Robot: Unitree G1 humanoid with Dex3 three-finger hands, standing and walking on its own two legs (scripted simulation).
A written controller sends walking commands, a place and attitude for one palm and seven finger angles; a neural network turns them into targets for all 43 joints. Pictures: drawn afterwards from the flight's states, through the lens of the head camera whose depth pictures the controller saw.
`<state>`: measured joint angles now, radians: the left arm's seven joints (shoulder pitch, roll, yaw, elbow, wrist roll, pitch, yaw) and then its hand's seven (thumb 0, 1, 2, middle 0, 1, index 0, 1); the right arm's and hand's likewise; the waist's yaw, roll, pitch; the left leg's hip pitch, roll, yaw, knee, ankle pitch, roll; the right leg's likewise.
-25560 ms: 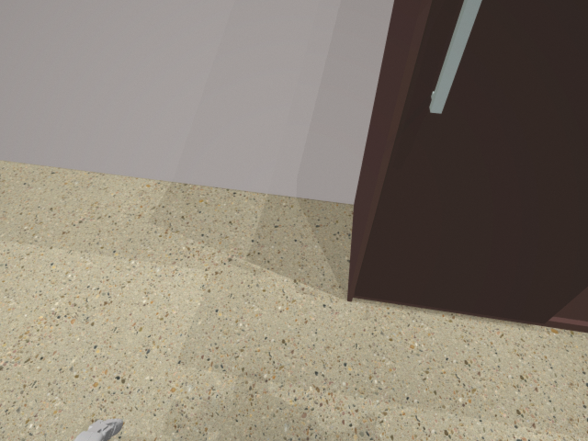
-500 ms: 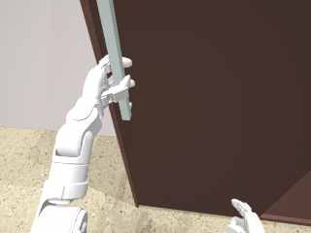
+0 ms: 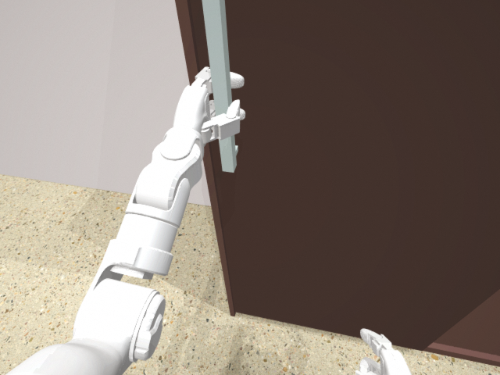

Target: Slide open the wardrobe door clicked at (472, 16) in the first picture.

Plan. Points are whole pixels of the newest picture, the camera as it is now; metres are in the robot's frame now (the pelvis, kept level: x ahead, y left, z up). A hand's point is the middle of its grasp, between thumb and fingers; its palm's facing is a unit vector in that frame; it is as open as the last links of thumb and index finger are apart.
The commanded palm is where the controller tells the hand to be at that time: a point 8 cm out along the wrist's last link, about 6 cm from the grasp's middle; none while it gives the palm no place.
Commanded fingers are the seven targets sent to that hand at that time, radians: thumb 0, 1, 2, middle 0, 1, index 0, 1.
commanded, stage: tug the door sideways, standing still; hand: left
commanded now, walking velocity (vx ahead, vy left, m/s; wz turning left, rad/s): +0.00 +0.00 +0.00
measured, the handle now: (225, 80) +0.47 +0.08 +0.26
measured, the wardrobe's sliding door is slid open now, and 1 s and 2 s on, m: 0.00 0.02 0.27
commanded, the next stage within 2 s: step sideways, sliding the door along in 0.12 s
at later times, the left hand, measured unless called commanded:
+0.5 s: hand (237, 122) +0.42 +0.06 +0.22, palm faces +0.02 -1.00 -0.07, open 6.0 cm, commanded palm +0.40 +0.06 +0.23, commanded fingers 0.00 0.90 0.90 -0.45 -1.40 -0.45 -1.40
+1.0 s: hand (251, 123) +0.43 +0.04 +0.21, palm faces +0.22 -0.97 -0.09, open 6.5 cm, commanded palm +0.40 +0.01 +0.21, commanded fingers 0.00 0.90 0.90 -0.45 -1.40 -0.45 -1.40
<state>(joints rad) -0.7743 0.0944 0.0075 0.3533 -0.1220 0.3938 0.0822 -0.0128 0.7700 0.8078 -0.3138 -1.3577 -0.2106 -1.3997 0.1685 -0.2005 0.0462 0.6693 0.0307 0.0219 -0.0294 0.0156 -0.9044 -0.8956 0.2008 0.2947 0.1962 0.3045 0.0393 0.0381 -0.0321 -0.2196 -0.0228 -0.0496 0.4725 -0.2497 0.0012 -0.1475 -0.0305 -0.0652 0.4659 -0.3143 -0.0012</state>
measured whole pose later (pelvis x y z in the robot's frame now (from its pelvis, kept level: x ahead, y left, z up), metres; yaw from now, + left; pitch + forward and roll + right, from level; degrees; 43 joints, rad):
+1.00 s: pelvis +0.04 -0.15 -0.01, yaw +0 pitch -2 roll -3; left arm -0.66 0.23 0.06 0.01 -0.07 -0.01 0.10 -0.06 0.72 0.85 -0.47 -1.41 -0.20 -1.23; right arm 0.03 -0.18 -0.04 0.55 0.05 -0.02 0.03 0.01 -0.91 -0.90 0.20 0.29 0.19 0.30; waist 0.19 0.05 0.28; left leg -0.20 0.21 0.03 0.56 -0.32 -0.11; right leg -0.54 -0.06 -0.01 1.04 -0.34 0.03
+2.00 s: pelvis +0.08 -0.33 -0.01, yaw -4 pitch -1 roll +2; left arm -0.14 0.08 0.05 -0.48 -0.04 -0.07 0.20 -0.05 0.71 0.81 -0.49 -1.43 -0.11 -1.25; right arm 0.02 -0.22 0.00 0.54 0.04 -0.11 0.04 0.02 -0.91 -0.90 0.20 0.29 0.26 0.34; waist 0.08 0.03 0.22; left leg -0.37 0.02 0.01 1.02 -0.63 -0.04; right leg -0.38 0.01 -0.11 0.55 -0.16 -0.10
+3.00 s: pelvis -0.05 -0.54 +0.00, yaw -6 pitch -3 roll -4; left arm -0.66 0.24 0.14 0.12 -0.09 -0.02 0.16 0.00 0.75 0.83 -0.46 -1.41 -0.06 -1.18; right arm 0.10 -0.17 -0.01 0.59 0.05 -0.03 0.02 0.02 -0.90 -0.90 0.20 0.29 0.20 0.30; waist 0.16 0.07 0.23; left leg -0.26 0.29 0.06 0.54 -0.22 -0.12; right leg -0.42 -0.07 -0.06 0.91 -0.37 0.04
